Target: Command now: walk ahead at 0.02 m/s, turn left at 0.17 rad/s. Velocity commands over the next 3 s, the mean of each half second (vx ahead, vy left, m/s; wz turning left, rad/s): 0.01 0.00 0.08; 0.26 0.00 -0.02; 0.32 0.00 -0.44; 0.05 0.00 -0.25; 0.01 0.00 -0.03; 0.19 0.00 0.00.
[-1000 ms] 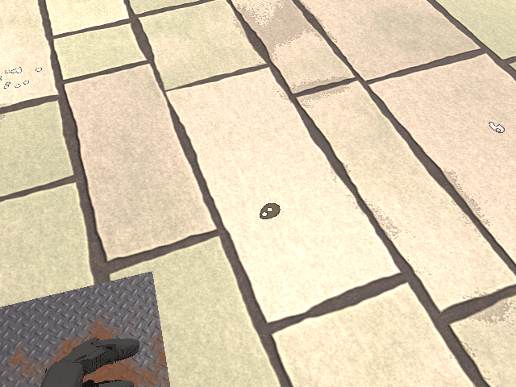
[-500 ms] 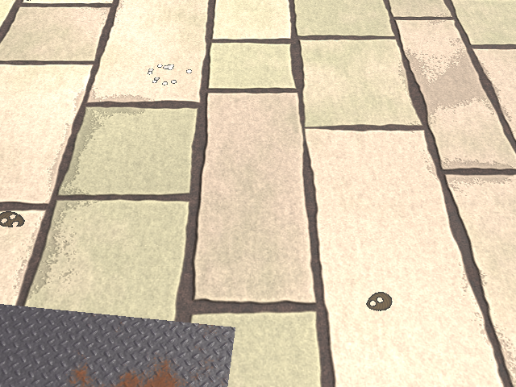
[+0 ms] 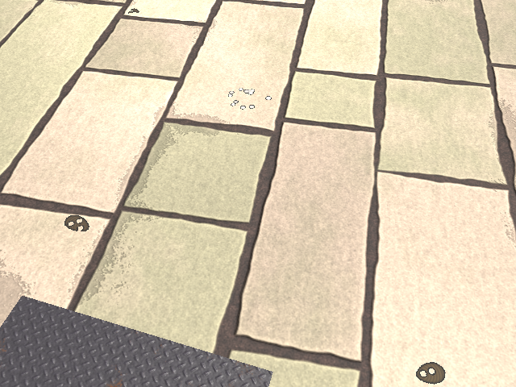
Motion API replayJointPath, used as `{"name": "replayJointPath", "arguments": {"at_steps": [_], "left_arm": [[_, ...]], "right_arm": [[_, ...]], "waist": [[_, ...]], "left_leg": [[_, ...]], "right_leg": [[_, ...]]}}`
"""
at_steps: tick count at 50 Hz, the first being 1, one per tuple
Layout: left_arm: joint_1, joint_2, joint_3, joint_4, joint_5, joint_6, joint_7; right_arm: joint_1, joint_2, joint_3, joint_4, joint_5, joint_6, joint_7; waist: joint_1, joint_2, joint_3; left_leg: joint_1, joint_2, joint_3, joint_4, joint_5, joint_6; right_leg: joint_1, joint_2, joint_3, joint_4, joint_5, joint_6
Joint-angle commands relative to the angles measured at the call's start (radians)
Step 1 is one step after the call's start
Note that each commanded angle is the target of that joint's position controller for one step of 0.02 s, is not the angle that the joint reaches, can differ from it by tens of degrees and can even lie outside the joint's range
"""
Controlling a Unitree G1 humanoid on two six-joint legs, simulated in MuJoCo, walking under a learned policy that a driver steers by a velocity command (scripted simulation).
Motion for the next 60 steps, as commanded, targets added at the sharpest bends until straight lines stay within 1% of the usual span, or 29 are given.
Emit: {"name": "replayJointPath", "arguments": {"at_steps": [1, 2, 3, 5, 7, 9, 11, 13, 17, 27, 28, 30, 32, 34, 35, 37, 38, 39, 40, 41, 42, 43, 44, 45, 47, 52, 57, 59, 60], "left_arm": [[-0.032, 0.199, 0.041, -0.062, 0.029, -0.019, -0.005], [-0.053, 0.125, 0.024, -0.075, 0.028, -0.02, -0.006], [-0.07, 0.107, 0.018, -0.078, 0.02, -0.022, -0.006], [-0.05, 0.125, 0.021, -0.068, 0.002, -0.027, -0.007], [-0.028, 0.102, 0.01, -0.059, 0.008, -0.028, -0.006], [-0.014, 0.089, 0.004, -0.062, 0.011, -0.024, -0.008], [-0.005, 0.093, 0.003, -0.063, 0.006, -0.024, -0.008], [0.004, 0.09, 0.002, -0.063, 0.003, -0.025, -0.006], [0.007, 0.076, -0.002, -0.061, 0.002, -0.023, -0.009], [0.003, 0.062, -0.008, -0.034, -0.001, -0.022, -0.017], [0.019, 0.054, -0.01, -0.023, 0.0, -0.021, -0.016], [0.032, 0.08, -0.002, -0.012, -0.009, -0.016, -0.012], [0.066, 0.103, 0.004, -0.01, -0.019, -0.023, -0.004], [0.101, 0.156, 0.021, 0.003, -0.025, -0.036, 0.0], [0.105, 0.165, 0.025, 0.006, -0.028, -0.04, 0.002], [0.077, 0.156, 0.023, 0.0, -0.033, -0.042, -0.005], [0.038, 0.146, 0.02, -0.009, -0.038, -0.038, -0.012], [0.01, 0.122, 0.013, -0.019, -0.036, -0.04, -0.016], [-0.033, 0.064, -0.005, -0.048, -0.034, -0.05, -0.015], [-0.04, 0.064, -0.006, -0.086, -0.036, -0.073, -0.01], [-0.039, 0.114, 0.011, -0.086, -0.044, -0.085, -0.011], [-0.015, 0.118, 0.014, -0.075, -0.056, -0.091, -0.019], [-0.011, 0.101, 0.01, -0.064, -0.053, -0.093, -0.025], [-0.022, 0.094, 0.011, -0.061, -0.046, -0.092, -0.032], [-0.021, 0.07, 0.01, -0.051, -0.042, -0.078, -0.05], [-0.131, 0.02, -0.012, -0.104, -0.035, -0.064, -0.064], [-0.24, 0.034, -0.015, -0.167, -0.037, -0.067, -0.082], [-0.241, 0.053, -0.005, -0.184, -0.036, -0.069, -0.092], [-0.215, 0.073, 0.005, -0.188, -0.031, -0.068, -0.095]], "right_arm": [[0.109, -0.066, -0.017, -0.051, -0.001, -0.022, 0.006], [0.058, -0.107, -0.024, -0.053, -0.014, -0.028, 0.006], [0.022, -0.118, -0.031, -0.056, -0.01, -0.028, 0.006], [-0.014, -0.085, -0.025, -0.055, -0.017, -0.015, 0.006], [-0.005, -0.061, -0.019, -0.049, -0.015, -0.007, 0.012], [0.013, -0.081, -0.025, -0.035, -0.01, -0.007, 0.014], [0.009, -0.077, -0.025, -0.03, -0.01, -0.016, 0.013], [0.011, -0.068, -0.024, -0.023, -0.011, -0.024, 0.011], [0.022, -0.063, -0.023, -0.015, -0.006, -0.031, 0.007], [0.036, -0.056, -0.023, 0.0, -0.003, -0.024, -0.009], [0.05, -0.047, -0.021, 0.009, -0.003, -0.022, -0.011], [0.058, -0.057, -0.026, 0.015, 0.005, -0.019, -0.014], [0.044, -0.051, -0.025, 0.004, 0.016, -0.04, -0.012], [0.007, -0.021, -0.019, -0.014, 0.037, -0.081, 0.0], [-0.021, -0.024, -0.019, -0.021, 0.04, -0.098, 0.005], [0.013, -0.019, -0.021, -0.009, 0.038, -0.12, 0.019], [0.082, -0.023, -0.026, 0.021, 0.036, -0.124, 0.024], [0.172, -0.051, -0.042, 0.058, 0.031, -0.123, 0.025], [0.283, -0.127, -0.067, 0.079, 0.024, -0.125, 0.02], [0.386, -0.223, -0.093, 0.094, 0.024, -0.125, 0.03], [0.373, -0.153, -0.068, 0.092, 0.015, -0.131, 0.031], [0.329, -0.112, -0.053, 0.081, 0.011, -0.134, 0.029], [0.297, -0.096, -0.049, 0.07, 0.009, -0.133, 0.028], [0.268, -0.083, -0.041, 0.07, 0.011, -0.128, 0.027], [0.254, -0.055, -0.03, 0.076, 0.006, -0.12, 0.024], [0.262, -0.108, -0.039, 0.1, 0.005, -0.118, 0.006], [0.277, -0.138, -0.044, 0.138, 0.021, -0.122, 0.002], [0.261, -0.149, -0.048, 0.143, 0.023, -0.114, 0.0], [0.243, -0.164, -0.052, 0.138, 0.019, -0.105, -0.006]], "waist": [[-0.097, -0.212, -0.075], [-0.055, -0.216, -0.073], [-0.046, -0.194, -0.064], [-0.022, -0.18, -0.054], [-0.025, -0.161, -0.04], [-0.012, -0.098, -0.001], [-0.005, -0.043, 0.009], [0.002, -0.008, -0.015], [0.005, 0.02, -0.047], [-0.003, -0.004, -0.039], [-0.002, -0.007, -0.057], [-0.001, -0.042, -0.003], [0.017, -0.092, 0.086], [0.025, -0.176, 0.142], [0.035, -0.172, 0.167], [0.004, -0.164, 0.139], [-0.035, -0.157, 0.106], [-0.074, -0.138, 0.059], [-0.115, 0.022, 0.025], [-0.139, 0.276, -0.027], [-0.116, 0.205, -0.008], [-0.082, 0.13, 0.027], [-0.068, 0.066, 0.021], [-0.057, 0.033, 0.044], [-0.046, 0.065, 0.041], [-0.069, 0.05, 0.078], [-0.083, 0.06, 0.117], [-0.059, 0.062, 0.101], [-0.033, 0.081, 0.07]], "left_leg": [[-0.019, 0.046, -0.008, 0.027, -0.203, -0.002], [0.03, 0.073, 0.012, 0.05, -0.221, -0.034], [0.064, 0.085, 0.021, 0.038, -0.169, -0.04], [0.119, 0.098, 0.024, -0.025, -0.048, -0.046], [0.189, 0.117, 0.013, -0.06, 0.011, -0.036], [0.164, 0.126, -0.002, -0.067, -0.005, -0.007], [0.132, 0.136, -0.017, -0.081, -0.003, 0.004], [0.134, 0.142, -0.025, -0.081, 0.047, -0.001], [0.154, 0.148, -0.031, -0.067, 0.108, -0.004], [0.191, 0.151, -0.032, -0.053, 0.15, -0.005], [0.201, 0.141, -0.021, -0.057, 0.064, -0.005], [0.137, 0.096, 0.024, -0.028, -0.256, 0.005], [-0.005, 0.077, 0.064, 0.036, -0.382, 0.009], [-0.118, 0.085, 0.143, 0.166, -0.249, 0.002], [-0.135, 0.115, 0.127, 0.175, -0.227, 0.01], [-0.034, 0.122, 0.146, 0.063, -0.228, 0.034], [0.138, 0.106, 0.159, -0.036, -0.162, 0.044], [0.312, 0.108, 0.126, -0.054, -0.081, 0.046], [0.441, 0.231, -0.111, -0.167, -0.184, 0.107], [0.585, 0.432, -0.495, -0.31, -0.195, 0.238], [0.603, 0.485, -0.573, -0.325, -0.152, 0.279], [0.59, 0.467, -0.472, -0.307, -0.107, 0.257], [0.576, 0.432, -0.375, -0.317, -0.09, 0.228], [0.552, 0.411, -0.289, -0.338, -0.017, 0.203], [0.493, 0.356, -0.132, -0.374, 0.128, 0.158], [0.38, 0.324, 0.079, -0.431, 0.226, 0.139], [0.373, 0.359, 0.179, -0.448, 0.249, 0.116], [0.446, 0.376, 0.217, -0.377, 0.459, 0.093], [0.474, 0.371, 0.239, -0.288, 0.688, 0.074]], "right_leg": [[0.129, -0.246, 0.24, -0.19, 0.337, -0.177], [0.064, -0.276, 0.28, -0.225, 0.278, -0.224], [0.063, -0.236, 0.245, -0.216, 0.221, -0.198], [0.055, -0.168, 0.179, -0.199, 0.122, -0.135], [0.006, -0.125, 0.13, -0.195, 0.026, -0.096], [-0.013, -0.08, 0.077, -0.182, -0.073, -0.071], [0.016, -0.06, 0.05, -0.142, -0.047, -0.065], [0.047, -0.053, 0.038, -0.11, 0.023, -0.068], [0.075, -0.04, 0.022, -0.083, 0.085, -0.067], [0.067, -0.029, 0.015, -0.091, 0.1, -0.06], [0.071, -0.022, 0.01, -0.104, 0.013, -0.062], [0.031, -0.018, 0.03, -0.133, -0.261, -0.098], [0.03, -0.091, 0.153, -0.213, -0.468, -0.167], [0.091, -0.257, 0.377, -0.329, -0.541, -0.259], [0.085, -0.295, 0.426, -0.343, -0.49, -0.283], [0.081, -0.265, 0.344, -0.31, -0.334, -0.257], [0.011, -0.213, 0.26, -0.277, -0.257, -0.22], [-0.068, -0.151, 0.175, -0.194, -0.15, -0.178], [-0.19, -0.028, 0.024, 0.067, -0.022, -0.105], [-0.369, 0.067, -0.051, 0.383, -0.137, -0.05], [-0.494, 0.041, 0.037, 0.567, -0.282, -0.056], [-0.54, -0.004, 0.06, 0.636, -0.227, -0.082], [-0.551, -0.039, 0.046, 0.636, -0.144, -0.1], [-0.559, -0.065, 0.04, 0.601, -0.073, -0.104], [-0.498, -0.088, 0.014, 0.545, 0.015, -0.09], [-0.448, -0.062, -0.02, 0.288, 0.21, -0.037], [-0.339, -0.035, -0.064, 0.078, 0.323, -0.071], [-0.317, -0.007, -0.088, 0.046, 0.266, -0.11], [-0.268, 0.026, -0.118, 0.044, 0.223, -0.128]]}}
Next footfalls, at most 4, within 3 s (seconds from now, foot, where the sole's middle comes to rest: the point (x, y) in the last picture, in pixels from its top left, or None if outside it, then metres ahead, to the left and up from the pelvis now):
1.26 right None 0.47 -0.17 -0.77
1.76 left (263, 347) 0.59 0.03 -0.77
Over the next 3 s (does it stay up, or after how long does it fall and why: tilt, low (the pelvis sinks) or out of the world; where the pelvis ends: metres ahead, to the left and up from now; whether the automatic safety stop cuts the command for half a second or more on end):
stays up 0.57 -0.06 0.01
